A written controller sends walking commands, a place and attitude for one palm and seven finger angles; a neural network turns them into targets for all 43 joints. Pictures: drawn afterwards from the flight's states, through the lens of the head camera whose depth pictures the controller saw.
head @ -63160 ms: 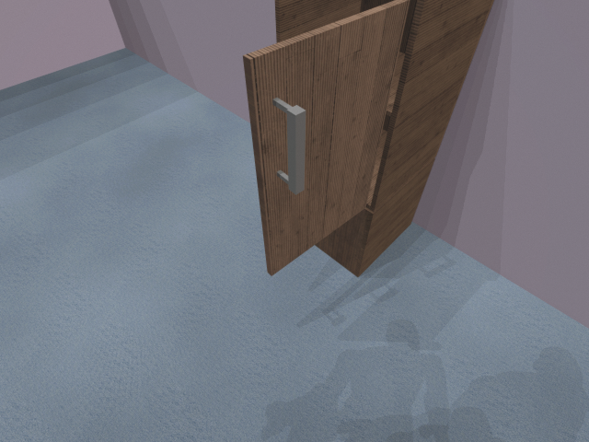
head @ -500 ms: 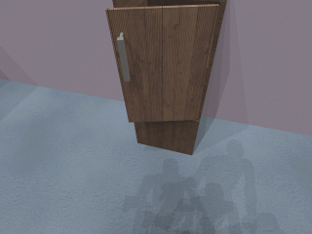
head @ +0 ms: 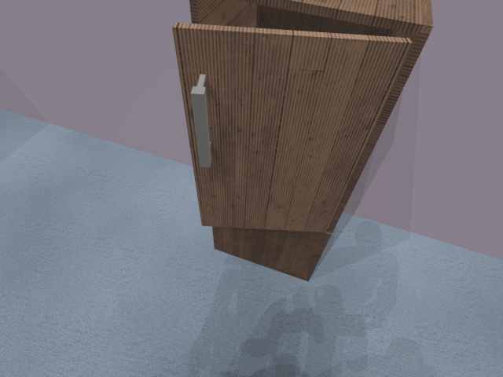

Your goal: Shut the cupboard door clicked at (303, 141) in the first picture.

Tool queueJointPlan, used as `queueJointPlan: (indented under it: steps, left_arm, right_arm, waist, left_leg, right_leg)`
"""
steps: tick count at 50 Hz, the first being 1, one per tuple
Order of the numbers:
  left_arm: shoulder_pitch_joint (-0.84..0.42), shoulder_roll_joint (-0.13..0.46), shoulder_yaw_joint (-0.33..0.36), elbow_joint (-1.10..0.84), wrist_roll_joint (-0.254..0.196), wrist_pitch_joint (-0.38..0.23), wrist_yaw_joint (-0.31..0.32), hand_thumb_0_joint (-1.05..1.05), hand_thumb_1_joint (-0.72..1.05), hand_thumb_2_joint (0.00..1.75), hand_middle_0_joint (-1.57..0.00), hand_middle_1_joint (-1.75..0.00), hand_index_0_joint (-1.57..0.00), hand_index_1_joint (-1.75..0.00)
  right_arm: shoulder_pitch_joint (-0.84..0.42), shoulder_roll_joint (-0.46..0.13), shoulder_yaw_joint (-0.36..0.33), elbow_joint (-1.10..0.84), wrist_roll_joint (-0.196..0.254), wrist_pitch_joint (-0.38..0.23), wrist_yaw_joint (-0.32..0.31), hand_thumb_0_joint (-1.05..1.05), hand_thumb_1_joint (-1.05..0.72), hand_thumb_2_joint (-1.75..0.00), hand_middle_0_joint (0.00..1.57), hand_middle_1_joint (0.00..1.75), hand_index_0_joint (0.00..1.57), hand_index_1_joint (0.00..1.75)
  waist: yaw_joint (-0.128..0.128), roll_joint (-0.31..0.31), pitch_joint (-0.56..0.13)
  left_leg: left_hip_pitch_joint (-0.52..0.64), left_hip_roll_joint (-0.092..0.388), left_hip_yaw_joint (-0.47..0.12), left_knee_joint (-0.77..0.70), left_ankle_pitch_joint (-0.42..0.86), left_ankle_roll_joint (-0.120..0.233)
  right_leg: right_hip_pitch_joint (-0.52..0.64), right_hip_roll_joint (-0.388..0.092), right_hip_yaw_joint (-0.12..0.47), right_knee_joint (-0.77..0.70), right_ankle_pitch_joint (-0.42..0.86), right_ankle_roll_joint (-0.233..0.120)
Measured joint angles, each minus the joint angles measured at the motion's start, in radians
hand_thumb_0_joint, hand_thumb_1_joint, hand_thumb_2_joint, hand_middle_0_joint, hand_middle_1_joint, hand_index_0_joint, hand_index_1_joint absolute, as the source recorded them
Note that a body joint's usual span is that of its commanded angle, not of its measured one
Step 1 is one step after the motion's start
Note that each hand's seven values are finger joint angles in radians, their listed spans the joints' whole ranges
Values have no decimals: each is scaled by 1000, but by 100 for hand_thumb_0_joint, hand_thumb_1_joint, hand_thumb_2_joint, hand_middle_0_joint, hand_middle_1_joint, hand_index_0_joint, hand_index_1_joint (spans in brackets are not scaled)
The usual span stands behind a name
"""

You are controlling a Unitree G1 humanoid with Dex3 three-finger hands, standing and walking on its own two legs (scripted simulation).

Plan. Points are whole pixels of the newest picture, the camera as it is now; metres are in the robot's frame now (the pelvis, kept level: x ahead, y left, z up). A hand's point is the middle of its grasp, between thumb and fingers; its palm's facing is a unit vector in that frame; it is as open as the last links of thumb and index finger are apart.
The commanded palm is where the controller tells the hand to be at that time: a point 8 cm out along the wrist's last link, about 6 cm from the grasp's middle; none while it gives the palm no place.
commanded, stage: take the last steps up to it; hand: left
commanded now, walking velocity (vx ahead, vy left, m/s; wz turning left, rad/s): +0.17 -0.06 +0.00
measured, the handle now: (204, 123) +0.54 +0.14 +0.09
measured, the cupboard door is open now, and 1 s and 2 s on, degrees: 18 18 18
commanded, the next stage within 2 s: come to a stop and stand still in 0.06 s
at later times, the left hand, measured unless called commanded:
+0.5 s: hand (186, 348) +0.19 +0.13 -0.16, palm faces +0.05 -0.97 -0.23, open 7.3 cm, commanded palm none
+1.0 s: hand out of the picture +0.06 +0.21 -0.17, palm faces +0.05 -0.98 -0.21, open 7.4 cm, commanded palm none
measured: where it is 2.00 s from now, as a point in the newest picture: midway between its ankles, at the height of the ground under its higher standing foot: outside the picture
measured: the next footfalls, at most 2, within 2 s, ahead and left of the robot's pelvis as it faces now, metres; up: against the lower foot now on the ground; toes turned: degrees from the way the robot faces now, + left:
right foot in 0.26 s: +0.20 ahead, -0.17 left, +0.00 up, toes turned -4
left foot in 0.68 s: +0.13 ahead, +0.10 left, +0.00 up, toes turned +3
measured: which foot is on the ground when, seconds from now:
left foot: down 0.00-0.26, up 0.28-0.66, down 0.68-1.00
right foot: up 0.00-0.24, down 0.26-0.68, up 0.70-0.98, down 1.00-1.00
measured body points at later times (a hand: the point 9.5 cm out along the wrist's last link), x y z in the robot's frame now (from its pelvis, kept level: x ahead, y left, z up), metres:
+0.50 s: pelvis +0.11 -0.05 +0.01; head +0.16 -0.06 +0.46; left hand +0.19 +0.18 -0.14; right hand +0.15 -0.29 -0.15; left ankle +0.06 +0.07 -0.67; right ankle +0.16 -0.17 -0.73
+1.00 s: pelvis +0.06 +0.02 +0.01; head +0.08 +0.03 +0.46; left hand +0.05 +0.26 -0.15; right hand +0.13 -0.21 -0.14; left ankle +0.09 +0.10 -0.73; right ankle +0.01 -0.11 -0.72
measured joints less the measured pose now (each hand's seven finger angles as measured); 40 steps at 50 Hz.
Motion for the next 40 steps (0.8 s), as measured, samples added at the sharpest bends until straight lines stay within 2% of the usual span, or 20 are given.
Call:
queueJointPlan:
  steps: [3, 6, 10, 13, 15, 18, 23, 26, 30, 33, 34, 37, 40]
  left_arm:
    - [-55, 7, 11, -50, 4, 4, -5, 1, 91, 90, -20, -30, -20, -30]
    - [-95, 20, 20, -80, 8, 10, -1, 1, 92, 90, -20, -30, -20, -30]
    - [-126, 42, 22, -96, 6, 11, -6, 1, 93, 90, -20, -30, -20, -30]
    - [-128, 57, 14, -102, 4, -8, -1, 1, 92, 90, -20, -30, -20, -30]
    - [-140, 38, 3, -84, 2, -21, 9, 1, 92, 90, -20, -30, -20, -30]
    - [-166, 7, -18, -78, 2, -17, 15, 1, 91, 90, -20, -30, -20, -30]
    - [-216, 2, -5, -106, 3, -6, 39, 0, 93, 90, -20, -30, -21, -30]
    - [-220, 6, 1, -119, 7, 7, 43, 0, 92, 90, -20, -30, -21, -30]
    - [-205, 26, 10, -126, 15, 26, 41, 0, 91, 90, -20, -30, -21, -30]
    - [-180, 48, 18, -125, 12, 38, 38, 0, 91, 90, -20, -30, -21, -30]
    - [-172, 54, 20, -123, 8, 46, 37, 0, 91, 90, -20, -30, -21, -30]
    - [-151, 80, 32, -112, 0, 78, 37, 1, 91, 90, -20, -30, -20, -30]
    - [-128, 90, 36, -101, 3, 90, 31, 1, 91, 90, -20, -30, -20, -30]
  right_arm:
    - [40, -19, -6, 27, 1, 7, -4, -1, -94, -89, 20, 30, 20, 30]
    - [79, -29, -8, 52, -1, 21, 2, -1, -94, -89, 20, 30, 20, 30]
    - [120, -29, -10, 73, -2, 37, 7, -1, -92, -89, 20, 30, 20, 30]
    - [147, -20, -5, 89, 5, 47, 7, 0, -92, -90, 20, 30, 20, 30]
    - [135, -31, -5, 103, 16, 60, 7, 0, -91, -90, 20, 30, 20, 30]
    - [110, -39, -11, 99, 27, 82, 2, 0, -91, -90, 20, 30, 20, 30]
    - [42, -37, -16, 76, 30, 109, 2, 0, -91, -90, 20, 30, 20, 30]
    - [-6, -52, -24, 49, 25, 120, 7, 0, -91, -90, 20, 30, 20, 30]
    - [-52, -63, -30, 10, 23, 114, 14, 0, -91, -90, 20, 30, 20, 30]
    - [-57, -63, -24, -14, 23, 94, 18, 0, -91, -90, 20, 30, 20, 30]
    - [-52, -63, -23, -19, 20, 84, 18, 0, -91, -90, 20, 30, 20, 30]
    - [-37, -36, -6, -16, 4, 88, 12, 0, -91, -90, 20, 30, 20, 30]
    - [-16, -16, 13, -12, -1, 90, 2, 0, -91, -90, 20, 30, 20, 30]
  waist:
    - [1, 4, -3]
    - [-3, 11, -12]
    - [-21, 21, -16]
    - [-25, 9, -22]
    - [-29, 44, -19]
    - [-45, 73, -10]
    - [-16, 38, 21]
    - [-3, 29, 27]
    - [4, 16, 18]
    - [5, 1, 0]
    - [3, -1, -8]
    - [16, -37, -15]
    - [24, -42, -29]
  left_leg:
    - [66, -6, -10, -87, 19, -3]
    - [117, -1, -19, -137, 16, -16]
    - [163, 16, -24, -136, -28, -45]
    - [169, 20, -19, -62, -102, -78]
    - [149, 42, -41, 9, -181, -85]
    - [91, 28, -71, 127, -281, -86]
    - [-39, -25, -102, 373, -319, -101]
    - [-94, -35, -113, 430, -283, -111]
    - [-82, -22, -118, 323, -228, -112]
    - [10, -5, -113, 80, -85, -106]
    - [26, -2, -116, 37, -45, -87]
    - [40, -17, -94, 47, -70, -27]
    - [62, -23, -86, -18, -38, -11]
  right_leg:
    - [-93, -46, 10, -97, 67, 20]
    - [-122, -73, 11, -258, 120, 36]
    - [-86, -72, -3, -448, 178, 47]
    - [4, -60, -2, -621, 307, 51]
    - [14, -36, -14, -604, 218, 42]
    - [33, -30, -37, -620, 189, 32]
    - [54, -54, -39, -677, 224, 30]
    - [56, -64, -36, -702, 245, 41]
    - [43, -72, -32, -697, 257, 62]
    - [15, -76, -25, -639, 239, 86]
    - [0, -76, -24, -601, 214, 87]
    - [-35, -43, 47, -434, 16, 69]
    - [-48, -4, 75, -281, -2, 61]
